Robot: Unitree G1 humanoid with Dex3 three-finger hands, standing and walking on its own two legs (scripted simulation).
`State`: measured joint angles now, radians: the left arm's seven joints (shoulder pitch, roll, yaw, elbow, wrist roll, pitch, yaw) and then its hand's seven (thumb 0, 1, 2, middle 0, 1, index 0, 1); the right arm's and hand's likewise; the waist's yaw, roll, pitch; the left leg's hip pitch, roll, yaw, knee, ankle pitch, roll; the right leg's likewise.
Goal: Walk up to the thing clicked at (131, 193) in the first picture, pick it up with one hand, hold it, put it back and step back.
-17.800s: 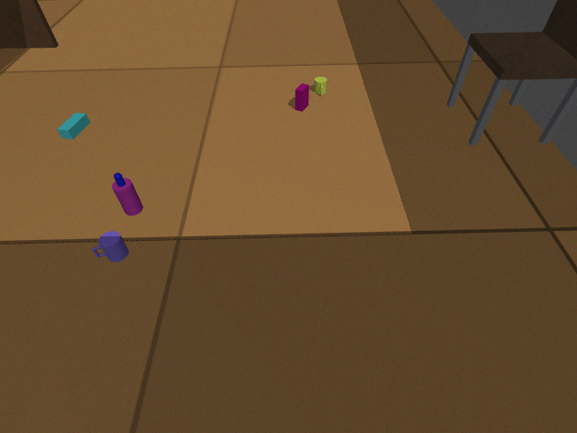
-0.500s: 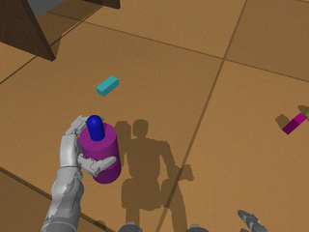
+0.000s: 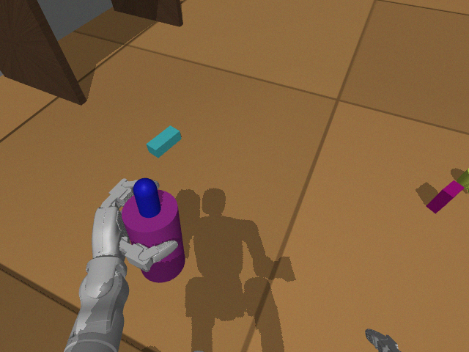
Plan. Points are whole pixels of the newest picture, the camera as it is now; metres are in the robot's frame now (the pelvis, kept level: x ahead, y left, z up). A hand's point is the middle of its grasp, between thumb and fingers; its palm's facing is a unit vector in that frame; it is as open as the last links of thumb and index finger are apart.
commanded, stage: hold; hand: left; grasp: from the side
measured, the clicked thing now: (154, 228) +0.33 +0.16 +0.02
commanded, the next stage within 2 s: none
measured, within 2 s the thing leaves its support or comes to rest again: neither
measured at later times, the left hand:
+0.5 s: hand (147, 226) +0.32 +0.17 +0.05, palm faces +0.12 -0.99 -0.02, open 11.8 cm
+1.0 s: hand (140, 231) +0.31 +0.17 +0.06, palm faces +0.14 -0.99 -0.02, open 11.8 cm
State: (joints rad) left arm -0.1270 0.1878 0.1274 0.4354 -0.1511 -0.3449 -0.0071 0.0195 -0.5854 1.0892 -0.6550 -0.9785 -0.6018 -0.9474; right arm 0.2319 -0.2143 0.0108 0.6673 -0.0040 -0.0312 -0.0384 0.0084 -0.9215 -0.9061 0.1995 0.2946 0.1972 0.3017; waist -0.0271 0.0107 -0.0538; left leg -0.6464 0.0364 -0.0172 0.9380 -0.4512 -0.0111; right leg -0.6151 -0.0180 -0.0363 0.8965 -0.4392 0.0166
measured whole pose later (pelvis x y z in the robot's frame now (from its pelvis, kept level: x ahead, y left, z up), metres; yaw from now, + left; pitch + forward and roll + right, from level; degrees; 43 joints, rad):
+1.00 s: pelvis -0.02 +0.00 +0.01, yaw +0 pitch +5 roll -1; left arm -0.12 0.18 0.12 0.46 -0.14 -0.35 0.00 0.02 -0.56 1.06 -0.65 -0.97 -0.60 -0.94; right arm 0.22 -0.21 0.01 0.67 0.00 -0.03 -0.03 0.01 -0.93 -0.91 0.20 0.29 0.20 0.30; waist -0.02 0.00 -0.02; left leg -0.53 0.03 -0.01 0.84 -0.39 -0.01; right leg -0.50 -0.02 -0.03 0.80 -0.38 0.02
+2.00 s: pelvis -0.01 +0.00 +0.01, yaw +0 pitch +5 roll -1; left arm -0.11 0.18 0.13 0.43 -0.15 -0.36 0.00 0.02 -0.56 1.06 -0.65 -0.97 -0.60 -0.94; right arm 0.23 -0.22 0.00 0.68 0.00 -0.04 -0.03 0.01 -0.93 -0.91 0.20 0.29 0.20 0.30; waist -0.02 0.01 -0.02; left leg -0.53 0.03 -0.01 0.84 -0.40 -0.01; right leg -0.51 -0.02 -0.03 0.81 -0.39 0.01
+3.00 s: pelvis -0.02 +0.00 +0.00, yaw +0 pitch +8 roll -1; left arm -0.17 0.17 0.15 0.55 -0.14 -0.41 0.01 0.02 -0.55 1.05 -0.66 -0.96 -0.60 -0.93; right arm 0.22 -0.21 -0.01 0.68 -0.01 -0.05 -0.01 0.01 -0.90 -0.91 0.20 0.29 0.20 0.30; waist -0.03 0.00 -0.02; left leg -0.64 0.03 -0.02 0.90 -0.40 -0.01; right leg -0.61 -0.02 -0.03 0.87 -0.39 0.02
